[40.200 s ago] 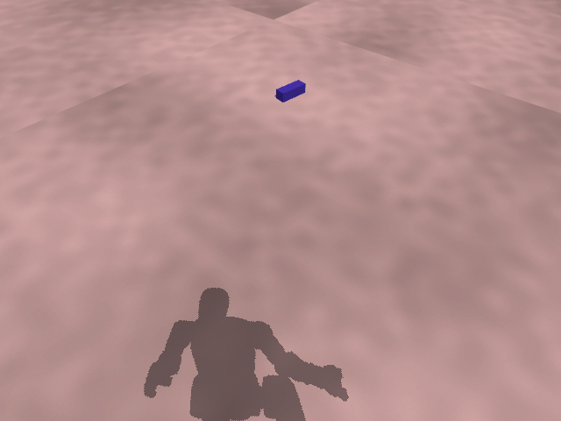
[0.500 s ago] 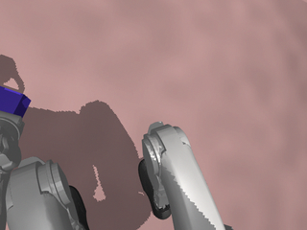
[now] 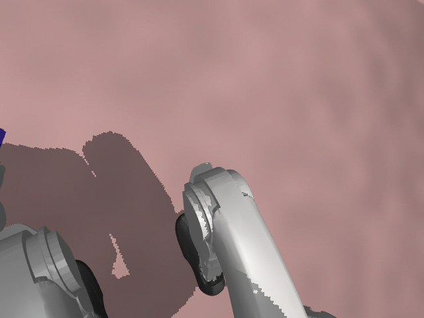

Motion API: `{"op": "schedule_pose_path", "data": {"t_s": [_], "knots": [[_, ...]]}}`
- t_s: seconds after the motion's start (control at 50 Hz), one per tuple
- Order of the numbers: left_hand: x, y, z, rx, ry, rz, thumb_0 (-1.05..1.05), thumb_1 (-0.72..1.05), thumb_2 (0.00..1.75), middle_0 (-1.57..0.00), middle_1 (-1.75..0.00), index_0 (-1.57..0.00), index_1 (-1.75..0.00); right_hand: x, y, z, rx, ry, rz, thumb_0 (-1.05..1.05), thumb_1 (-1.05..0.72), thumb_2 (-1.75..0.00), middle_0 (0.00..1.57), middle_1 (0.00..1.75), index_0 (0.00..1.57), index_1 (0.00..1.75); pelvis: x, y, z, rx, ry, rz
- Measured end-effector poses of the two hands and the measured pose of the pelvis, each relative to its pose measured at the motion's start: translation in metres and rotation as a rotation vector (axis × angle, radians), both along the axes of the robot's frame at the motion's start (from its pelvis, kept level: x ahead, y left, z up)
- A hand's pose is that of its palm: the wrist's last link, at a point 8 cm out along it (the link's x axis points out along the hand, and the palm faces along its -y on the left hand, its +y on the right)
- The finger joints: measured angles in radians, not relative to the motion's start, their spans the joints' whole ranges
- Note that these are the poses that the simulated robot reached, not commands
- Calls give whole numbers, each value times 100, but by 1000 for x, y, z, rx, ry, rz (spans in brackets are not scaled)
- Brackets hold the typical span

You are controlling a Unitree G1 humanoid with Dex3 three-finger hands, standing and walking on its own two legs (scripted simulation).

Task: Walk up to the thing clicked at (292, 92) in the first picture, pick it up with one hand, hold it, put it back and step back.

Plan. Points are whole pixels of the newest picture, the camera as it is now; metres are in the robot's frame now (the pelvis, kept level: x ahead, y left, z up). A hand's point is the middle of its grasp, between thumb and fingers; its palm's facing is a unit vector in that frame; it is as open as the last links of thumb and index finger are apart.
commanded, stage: rest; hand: left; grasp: from above
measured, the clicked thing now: out of the picture +0.42 +0.31 -0.27
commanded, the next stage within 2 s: open in 0.30 s
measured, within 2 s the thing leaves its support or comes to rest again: neither
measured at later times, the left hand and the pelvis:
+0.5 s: hand out of the picture +0.42 +0.29 -0.23, palm faces -0.11 -0.43 -0.90, open 9.9 cm; pelvis +0.00 +0.00 +0.00, yaw -1 degrees
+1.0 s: hand out of the picture +0.42 +0.30 -0.23, palm faces -0.11 -0.42 -0.90, open 12.1 cm; pelvis -0.01 +0.00 +0.00, yaw -2 degrees
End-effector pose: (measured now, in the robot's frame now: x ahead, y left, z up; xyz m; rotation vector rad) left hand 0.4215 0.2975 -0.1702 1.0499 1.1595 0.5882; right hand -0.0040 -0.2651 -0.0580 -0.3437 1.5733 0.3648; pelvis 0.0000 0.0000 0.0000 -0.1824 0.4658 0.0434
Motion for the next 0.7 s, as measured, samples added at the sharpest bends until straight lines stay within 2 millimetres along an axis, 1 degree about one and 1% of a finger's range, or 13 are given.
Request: {"op": "schedule_pose_path", "data": {"t_s": [0.1, 0.3, 0.46, 0.58, 0.7], "knots": [[-2, 0, -5, 5, 1, 8, -1, 6, 44, -65, -53, -69, -54, 2, 1, 3, 2, 4, 15, 0, -91, -90, 20, 30, 19, 30, 0, 1, 0, -4, -10, 2], [-1, 2, -5, 3, -3, 33, 0, 6, 42, -65, -54, -70, -53, 6, 3, 3, 11, -17, 34, 0, -91, -90, 20, 30, 19, 30, 0, 1, -1, -9, -24, 1], [-1, 2, -5, 5, -3, 33, 0, 6, 43, -65, -54, -70, -54, 4, 9, 2, 19, -37, 32, 0, -91, -90, 20, 30, 19, 30, -3, 2, -1, -15, -32, -4], [-2, 0, -6, -2, -8, 35, 1, 4, 52, -58, -61, -63, -61, 1, 12, 5, 21, -41, 30, 0, -90, -90, 20, 30, 19, 30, -4, 2, 0, -20, -37, -8], [-2, 1, -5, 2, -13, 33, 0, -3, 66, -50, -72, -52, -72, -2, 13, 9, 13, -45, 24, 0, -90, -90, 20, 30, 19, 30, -5, 2, 1, -25, -36, -12]]}}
